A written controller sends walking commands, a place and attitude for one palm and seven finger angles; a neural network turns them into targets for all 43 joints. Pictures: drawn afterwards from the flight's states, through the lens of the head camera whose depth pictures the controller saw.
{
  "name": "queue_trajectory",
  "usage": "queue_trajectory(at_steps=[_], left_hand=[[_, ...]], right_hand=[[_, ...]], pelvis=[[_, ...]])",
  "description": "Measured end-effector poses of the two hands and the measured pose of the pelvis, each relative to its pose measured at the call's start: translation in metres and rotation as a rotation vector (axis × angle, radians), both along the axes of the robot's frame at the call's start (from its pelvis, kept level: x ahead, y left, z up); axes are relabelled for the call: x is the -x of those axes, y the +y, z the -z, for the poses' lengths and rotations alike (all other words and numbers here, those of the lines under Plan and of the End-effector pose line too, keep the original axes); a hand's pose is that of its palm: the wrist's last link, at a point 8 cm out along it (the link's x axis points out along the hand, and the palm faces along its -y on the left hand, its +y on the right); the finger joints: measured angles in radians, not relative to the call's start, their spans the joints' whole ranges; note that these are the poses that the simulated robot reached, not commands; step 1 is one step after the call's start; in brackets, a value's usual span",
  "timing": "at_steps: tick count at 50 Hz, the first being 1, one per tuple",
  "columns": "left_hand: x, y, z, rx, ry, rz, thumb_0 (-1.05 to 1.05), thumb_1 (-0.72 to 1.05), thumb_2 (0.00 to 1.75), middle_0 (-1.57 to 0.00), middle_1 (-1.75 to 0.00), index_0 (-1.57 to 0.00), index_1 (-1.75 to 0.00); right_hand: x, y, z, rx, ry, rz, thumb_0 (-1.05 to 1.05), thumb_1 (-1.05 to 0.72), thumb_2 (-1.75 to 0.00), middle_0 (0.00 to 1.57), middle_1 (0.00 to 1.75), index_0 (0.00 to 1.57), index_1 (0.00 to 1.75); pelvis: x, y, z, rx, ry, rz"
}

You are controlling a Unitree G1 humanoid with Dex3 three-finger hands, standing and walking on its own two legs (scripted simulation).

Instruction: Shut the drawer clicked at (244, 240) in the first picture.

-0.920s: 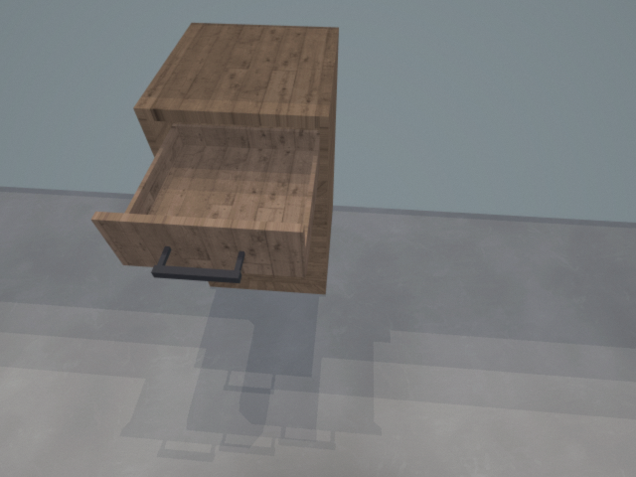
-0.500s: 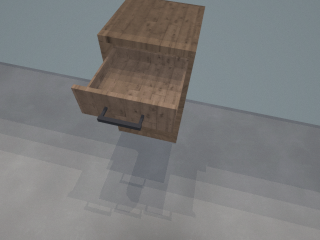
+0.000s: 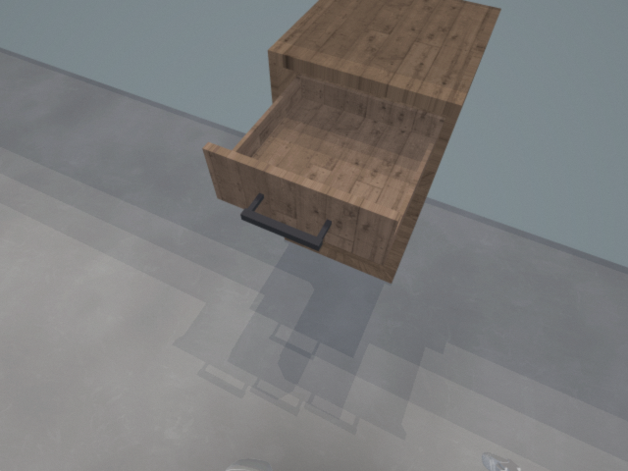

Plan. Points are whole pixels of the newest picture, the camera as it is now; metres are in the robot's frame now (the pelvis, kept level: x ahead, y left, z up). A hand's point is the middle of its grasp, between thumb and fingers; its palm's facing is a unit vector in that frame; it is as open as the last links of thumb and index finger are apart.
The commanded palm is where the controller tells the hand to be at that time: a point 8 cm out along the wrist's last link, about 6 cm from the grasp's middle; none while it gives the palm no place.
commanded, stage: stand and wait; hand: left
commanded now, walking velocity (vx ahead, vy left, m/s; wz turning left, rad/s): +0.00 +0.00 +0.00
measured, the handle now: (286, 220) +0.53 +0.09 -0.11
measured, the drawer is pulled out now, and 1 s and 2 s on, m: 0.30 0.30 0.30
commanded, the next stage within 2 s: turn or walk to find it in 0.34 s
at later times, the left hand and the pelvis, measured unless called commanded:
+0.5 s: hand out of the picture +0.06 +0.17 -0.16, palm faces +0.04 -0.97 -0.22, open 7.4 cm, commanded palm none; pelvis +0.02 -0.02 +0.01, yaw +1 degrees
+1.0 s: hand out of the picture +0.02 +0.16 -0.16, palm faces +0.07 -0.98 -0.20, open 7.4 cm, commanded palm none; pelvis +0.02 -0.02 +0.01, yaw +1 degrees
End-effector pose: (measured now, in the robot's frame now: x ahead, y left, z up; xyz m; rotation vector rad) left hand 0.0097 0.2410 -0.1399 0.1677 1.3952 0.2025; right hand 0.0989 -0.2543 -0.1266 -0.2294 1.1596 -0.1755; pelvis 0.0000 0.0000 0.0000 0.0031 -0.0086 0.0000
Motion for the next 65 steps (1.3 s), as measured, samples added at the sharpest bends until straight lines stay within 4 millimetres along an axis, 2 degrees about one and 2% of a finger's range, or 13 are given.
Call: queue_trajectory(at_steps=[6, 11, 16, 25, 31, 36, 42, 53, 60, 65], left_hand=[[0.021, -0.015, -0.003, 0.018, 0.057, -0.052, 0.01, 0.9, 0.9, -0.2, -0.3, -0.2, -0.3], [0.02, -0.026, -0.009, 0.031, 0.082, -0.027, 0.01, 0.9, 0.9, -0.2, -0.3, -0.2, -0.3], [0.001, -0.03, -0.011, 0.03, 0.061, -0.001, 0.0, 0.9, 0.9, -0.2, -0.3, -0.2, -0.3], [-0.046, -0.024, -0.009, 0.013, -0.047, 0.016, 0.0, 0.9, 0.9, -0.2, -0.3, -0.2, -0.3], [-0.058, -0.016, -0.008, -0.004, -0.089, 0.003, 0.0, 0.9, 0.9, -0.2, -0.3, -0.2, -0.3], [-0.051, -0.016, -0.009, -0.006, -0.077, -0.004, 0.0, 0.9, 0.9, -0.2, -0.3, -0.2, -0.3], [-0.03, -0.023, -0.01, 0.009, -0.032, -0.015, 0.0, 0.9, 0.9, -0.2, -0.3, -0.2, -0.3], [0.007, -0.039, -0.008, 0.048, 0.055, -0.042, 0.0, 0.9, 0.9, -0.2, -0.3, -0.2, -0.3], [0.013, -0.043, -0.007, 0.057, 0.074, -0.045, 0.0, 0.9, 0.9, -0.2, -0.3, -0.2, -0.3], [0.007, -0.037, -0.005, 0.052, 0.086, -0.021, 0.0, 0.9, 0.9, -0.2, -0.3, -0.2, -0.3]], right_hand=[[-0.005, 0.019, 0.006, -0.052, 0.066, -0.054, 0.0, -0.91, -0.9, 0.2, 0.29, 0.2, 0.3], [0.004, 0.027, 0.008, -0.102, 0.091, -0.016, 0.01, -0.91, -0.9, 0.2, 0.3, 0.2, 0.3], [0.024, 0.017, 0.009, -0.088, 0.125, 0.038, 0.0, -0.93, -0.9, 0.2, 0.3, 0.2, 0.3], [0.077, 0.006, 0.01, -0.06, 0.266, 0.089, 0.0, -0.92, -0.9, 0.2, 0.3, 0.2, 0.3], [0.096, 0.01, 0.012, -0.063, 0.319, 0.094, 0.0, -0.91, -0.9, 0.2, 0.3, 0.2, 0.3], [0.096, 0.018, 0.013, -0.083, 0.31, 0.087, 0.01, -0.91, -0.9, 0.2, 0.3, 0.2, 0.3], [0.085, 0.026, 0.013, -0.106, 0.272, 0.076, 0.01, -0.91, -0.9, 0.2, 0.3, 0.2, 0.3], [0.078, 0.019, 0.009, -0.084, 0.256, 0.061, 0.01, -0.92, -0.9, 0.2, 0.3, 0.2, 0.3], [0.081, 0.018, 0.008, -0.078, 0.263, 0.066, 0.01, -0.92, -0.9, 0.2, 0.3, 0.2, 0.3], [0.085, 0.014, 0.01, -0.07, 0.248, 0.116, 0.01, -0.91, -0.9, 0.2, 0.3, 0.2, 0.3]], pelvis=[[-0.006, -0.009, -0.006, -0.009, -0.007, -0.015], [-0.011, -0.014, -0.01, -0.002, -0.004, -0.002], [-0.016, -0.015, -0.012, -0.001, -0.004, 0.008], [-0.021, -0.016, -0.011, -0.004, -0.009, -0.009], [-0.02, -0.016, -0.007, -0.007, -0.015, -0.028], [-0.02, -0.016, -0.008, -0.006, -0.017, -0.029], [-0.019, -0.016, -0.01, -0.005, -0.019, -0.023], [-0.019, -0.017, -0.013, -0.002, -0.016, -0.018], [-0.018, -0.018, -0.014, 0.001, -0.014, -0.007], [-0.015, -0.018, -0.01, 0.004, -0.01, 0.043]])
